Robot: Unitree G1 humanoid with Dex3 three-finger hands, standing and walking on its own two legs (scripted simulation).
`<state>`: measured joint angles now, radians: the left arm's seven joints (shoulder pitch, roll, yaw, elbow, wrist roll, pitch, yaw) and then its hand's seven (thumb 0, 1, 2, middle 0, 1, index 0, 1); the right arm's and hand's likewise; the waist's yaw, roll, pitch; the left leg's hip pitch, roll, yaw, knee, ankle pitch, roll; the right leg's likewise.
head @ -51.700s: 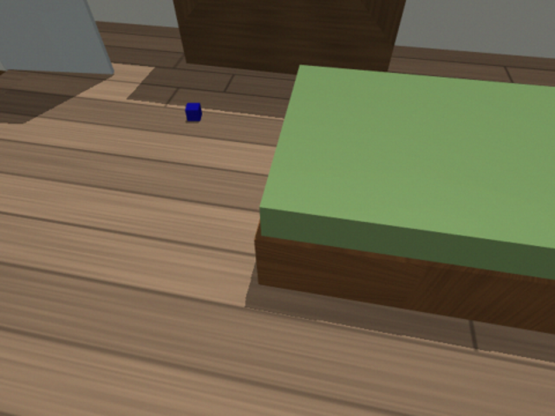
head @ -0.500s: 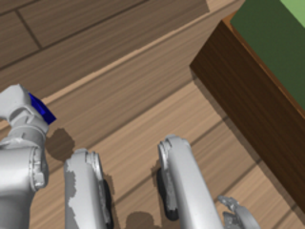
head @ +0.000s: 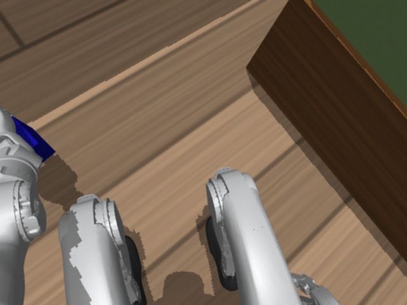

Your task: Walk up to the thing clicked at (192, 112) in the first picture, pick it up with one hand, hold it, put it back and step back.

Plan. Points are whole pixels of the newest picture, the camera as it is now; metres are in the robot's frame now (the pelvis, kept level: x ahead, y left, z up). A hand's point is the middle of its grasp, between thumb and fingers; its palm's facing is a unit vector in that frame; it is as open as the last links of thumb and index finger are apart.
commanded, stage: crouch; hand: left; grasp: from above
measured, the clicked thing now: (19, 147) +0.45 +0.31 -0.19
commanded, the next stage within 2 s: lower in 0.10 s
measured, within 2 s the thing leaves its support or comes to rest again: rests again in 1.40 s
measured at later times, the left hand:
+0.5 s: hand (23, 150) +0.45 +0.31 -0.20, palm faces -0.31 -0.30 -0.90, open 10.3 cm
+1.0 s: hand (36, 150) +0.46 +0.30 -0.25, palm faces -0.29 -0.32 -0.90, open 10.3 cm
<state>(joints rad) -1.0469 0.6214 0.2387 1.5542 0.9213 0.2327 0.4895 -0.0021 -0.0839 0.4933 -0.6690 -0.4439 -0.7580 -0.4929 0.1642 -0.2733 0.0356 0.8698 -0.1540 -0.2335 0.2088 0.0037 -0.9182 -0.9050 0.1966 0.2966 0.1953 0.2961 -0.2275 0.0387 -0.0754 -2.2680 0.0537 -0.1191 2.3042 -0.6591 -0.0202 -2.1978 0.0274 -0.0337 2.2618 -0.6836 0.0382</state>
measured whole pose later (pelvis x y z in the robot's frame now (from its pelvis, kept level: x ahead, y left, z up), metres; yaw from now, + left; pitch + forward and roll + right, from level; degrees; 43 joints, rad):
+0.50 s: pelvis +0.00 +0.00 -0.03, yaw -2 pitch +33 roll -6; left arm -1.09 0.71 0.28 1.66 0.96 0.16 0.53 0.00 -0.13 0.52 -0.72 -0.42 -0.81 -0.46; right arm 0.15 -0.32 0.08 0.85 -0.19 -0.27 0.25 0.00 -0.93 -0.91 0.20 0.30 0.19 0.30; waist -0.25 0.01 0.00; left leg -2.35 0.05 -0.16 2.42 -0.66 -0.03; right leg -2.27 0.04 -0.06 2.36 -0.68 0.04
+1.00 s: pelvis +0.01 +0.00 -0.05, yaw -5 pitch +31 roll -9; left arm -1.09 0.81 0.35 1.71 0.95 0.14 0.61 0.00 -0.14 0.53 -0.73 -0.41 -0.83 -0.44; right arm 0.14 -0.32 0.14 0.83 -0.21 -0.30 0.32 0.00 -0.93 -0.91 0.20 0.30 0.19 0.30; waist -0.30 -0.03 0.09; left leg -2.36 0.05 -0.21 2.49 -0.69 -0.03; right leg -2.27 0.06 -0.10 2.39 -0.69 0.05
